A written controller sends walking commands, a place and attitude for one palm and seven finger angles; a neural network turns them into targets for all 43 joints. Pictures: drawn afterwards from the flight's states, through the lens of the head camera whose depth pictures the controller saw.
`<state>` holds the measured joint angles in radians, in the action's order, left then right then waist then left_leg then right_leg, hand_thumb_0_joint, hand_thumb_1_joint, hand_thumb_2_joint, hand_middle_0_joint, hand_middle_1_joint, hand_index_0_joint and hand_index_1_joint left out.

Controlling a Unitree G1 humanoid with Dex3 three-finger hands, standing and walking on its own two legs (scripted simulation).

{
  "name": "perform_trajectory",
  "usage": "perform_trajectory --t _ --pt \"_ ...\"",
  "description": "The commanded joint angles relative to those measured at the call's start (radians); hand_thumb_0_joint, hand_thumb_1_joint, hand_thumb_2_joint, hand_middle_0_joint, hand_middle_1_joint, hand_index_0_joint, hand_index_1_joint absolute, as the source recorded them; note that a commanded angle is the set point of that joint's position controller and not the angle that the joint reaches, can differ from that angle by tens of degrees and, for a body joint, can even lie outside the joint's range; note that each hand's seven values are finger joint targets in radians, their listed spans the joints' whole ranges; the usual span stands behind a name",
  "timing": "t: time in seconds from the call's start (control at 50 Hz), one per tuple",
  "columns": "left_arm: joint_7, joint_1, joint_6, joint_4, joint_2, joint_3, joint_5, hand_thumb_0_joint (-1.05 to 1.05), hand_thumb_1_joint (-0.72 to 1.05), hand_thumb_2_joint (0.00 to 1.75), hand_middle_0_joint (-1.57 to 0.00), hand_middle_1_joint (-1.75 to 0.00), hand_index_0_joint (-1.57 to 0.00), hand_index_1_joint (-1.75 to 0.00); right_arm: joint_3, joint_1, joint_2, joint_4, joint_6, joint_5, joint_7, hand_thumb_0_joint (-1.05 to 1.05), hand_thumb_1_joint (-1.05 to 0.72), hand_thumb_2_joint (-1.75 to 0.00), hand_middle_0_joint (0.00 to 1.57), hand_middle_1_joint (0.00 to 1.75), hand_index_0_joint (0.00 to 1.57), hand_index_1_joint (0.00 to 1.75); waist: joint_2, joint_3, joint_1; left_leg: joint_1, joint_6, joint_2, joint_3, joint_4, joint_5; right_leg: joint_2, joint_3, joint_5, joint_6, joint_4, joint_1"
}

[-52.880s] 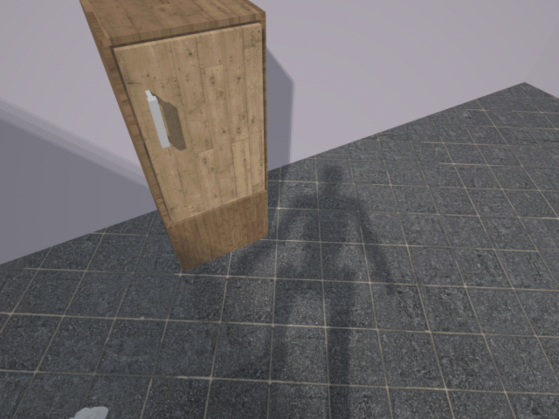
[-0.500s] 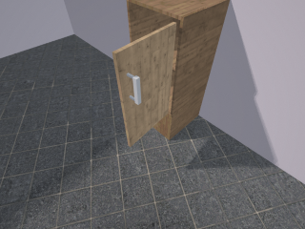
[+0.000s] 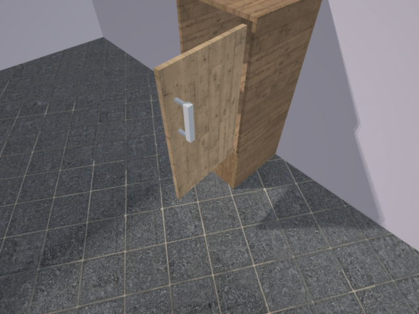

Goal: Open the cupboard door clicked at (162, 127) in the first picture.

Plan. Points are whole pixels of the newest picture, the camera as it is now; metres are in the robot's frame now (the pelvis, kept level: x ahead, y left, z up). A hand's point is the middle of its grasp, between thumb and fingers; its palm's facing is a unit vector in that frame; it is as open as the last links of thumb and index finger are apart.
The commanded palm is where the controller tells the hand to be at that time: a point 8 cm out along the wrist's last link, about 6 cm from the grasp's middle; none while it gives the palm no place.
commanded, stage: look to check the result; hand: left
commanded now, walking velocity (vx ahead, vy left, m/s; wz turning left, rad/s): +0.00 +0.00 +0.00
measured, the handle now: (184, 120) +0.63 +0.11 -0.02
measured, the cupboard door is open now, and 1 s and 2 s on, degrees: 95 95 95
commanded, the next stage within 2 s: stand and wait in 0.24 s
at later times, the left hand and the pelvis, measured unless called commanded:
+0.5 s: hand out of the picture +0.00 +0.17 -0.17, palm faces +0.04 -0.98 -0.20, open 7.3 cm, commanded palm none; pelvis +0.01 +0.00 +0.00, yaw +0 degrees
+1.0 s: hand out of the picture -0.01 +0.16 -0.17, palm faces +0.04 -0.98 -0.19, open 7.3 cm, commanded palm none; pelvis +0.01 +0.00 +0.00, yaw -1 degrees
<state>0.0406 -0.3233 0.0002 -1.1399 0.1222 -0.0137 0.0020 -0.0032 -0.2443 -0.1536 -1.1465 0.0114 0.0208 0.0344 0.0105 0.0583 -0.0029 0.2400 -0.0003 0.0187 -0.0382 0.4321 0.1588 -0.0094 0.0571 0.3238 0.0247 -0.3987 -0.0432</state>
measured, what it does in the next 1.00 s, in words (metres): stands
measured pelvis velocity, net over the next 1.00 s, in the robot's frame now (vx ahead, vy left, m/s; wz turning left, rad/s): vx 0.01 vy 0.00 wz -0.01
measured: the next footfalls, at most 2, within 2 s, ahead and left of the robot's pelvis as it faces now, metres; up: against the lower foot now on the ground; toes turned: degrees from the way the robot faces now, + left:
none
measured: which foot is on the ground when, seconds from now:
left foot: down 0.00-1.00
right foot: down 0.00-1.00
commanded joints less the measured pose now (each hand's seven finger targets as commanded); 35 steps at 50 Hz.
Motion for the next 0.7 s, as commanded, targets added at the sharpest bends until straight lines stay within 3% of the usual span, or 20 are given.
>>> perform_trajectory --t 0.0,0.68 --pt "0.004 -0.080 0.014 0.017 0.114 -0.014 0.004 0.00 0.90 0.90 -0.20 -0.30 -0.20 -0.30 -0.016 -0.044 -0.088 0.025 -0.008 -0.003 0.007 0.00 -0.90 -0.90 0.20 0.30 0.20 0.30 -0.018 0.025 -0.002 -0.103 -0.034 0.083 0.083 -0.044 -0.158 0.111 -0.084 -0.204 0.018 0.105 -0.149" --pt "0.001 -0.062 0.015 0.017 0.130 -0.014 0.002 0.00 0.90 0.90 -0.20 -0.30 -0.20 -0.30 -0.012 -0.037 -0.098 0.017 -0.014 -0.001 0.008 0.00 -0.90 -0.90 0.20 0.30 0.20 0.30 -0.021 0.022 0.002 -0.120 -0.033 0.086 0.080 -0.058 -0.185 0.115 -0.082 -0.237 0.018 0.113 -0.117"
